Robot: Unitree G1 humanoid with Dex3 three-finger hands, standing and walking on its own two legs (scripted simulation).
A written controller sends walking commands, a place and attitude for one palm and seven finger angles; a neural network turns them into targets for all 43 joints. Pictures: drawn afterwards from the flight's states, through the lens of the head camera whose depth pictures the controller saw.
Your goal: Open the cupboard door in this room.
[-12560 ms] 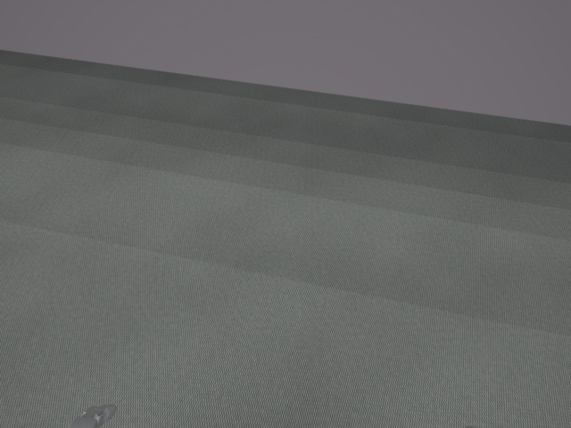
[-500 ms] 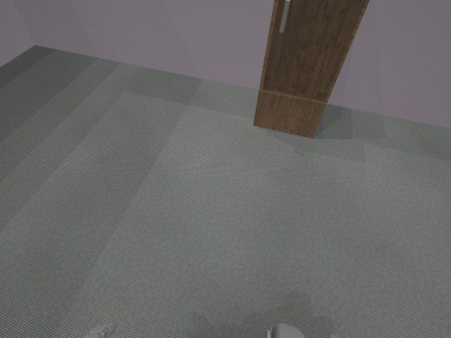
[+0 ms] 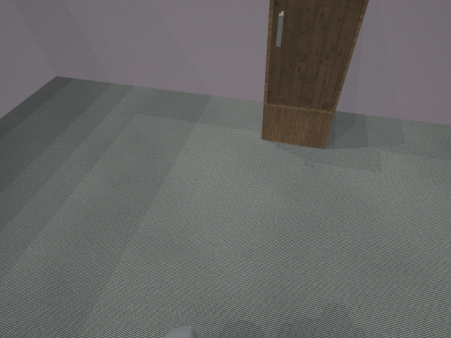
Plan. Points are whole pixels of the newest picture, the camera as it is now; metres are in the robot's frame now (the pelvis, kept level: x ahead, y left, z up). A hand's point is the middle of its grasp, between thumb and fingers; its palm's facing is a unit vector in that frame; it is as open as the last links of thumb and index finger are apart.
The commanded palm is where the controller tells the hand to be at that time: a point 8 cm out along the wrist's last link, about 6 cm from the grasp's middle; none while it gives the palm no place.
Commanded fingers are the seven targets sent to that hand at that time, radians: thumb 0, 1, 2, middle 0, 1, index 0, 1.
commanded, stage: turn or walk to find it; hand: left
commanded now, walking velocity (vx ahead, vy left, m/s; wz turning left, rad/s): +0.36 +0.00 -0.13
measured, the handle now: (280, 29) +1.37 -0.15 -0.04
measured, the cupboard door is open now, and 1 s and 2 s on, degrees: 0 0 0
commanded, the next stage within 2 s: stand and wait in 0.26 s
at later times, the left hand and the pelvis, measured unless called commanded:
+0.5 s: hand out of the picture +0.14 +0.24 -0.19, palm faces +0.11 -0.97 -0.19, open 7.3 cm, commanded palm none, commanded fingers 0.00 0.90 0.90 -0.20 -0.30 -0.20 -0.30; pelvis +0.12 +0.07 -0.01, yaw +2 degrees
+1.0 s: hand out of the picture +0.15 +0.19 -0.18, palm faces +0.08 -0.98 -0.17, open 7.3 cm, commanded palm none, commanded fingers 0.00 0.90 0.90 -0.20 -0.30 -0.20 -0.30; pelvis +0.17 +0.03 -0.01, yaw +3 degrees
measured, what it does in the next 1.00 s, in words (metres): walks ahead: left foot, then right foot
